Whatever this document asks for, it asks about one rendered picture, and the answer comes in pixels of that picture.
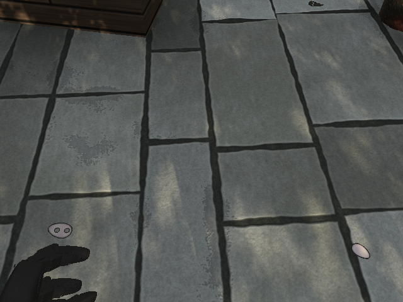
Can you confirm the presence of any left robot hand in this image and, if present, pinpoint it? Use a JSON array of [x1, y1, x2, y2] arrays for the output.
[[0, 243, 97, 302]]

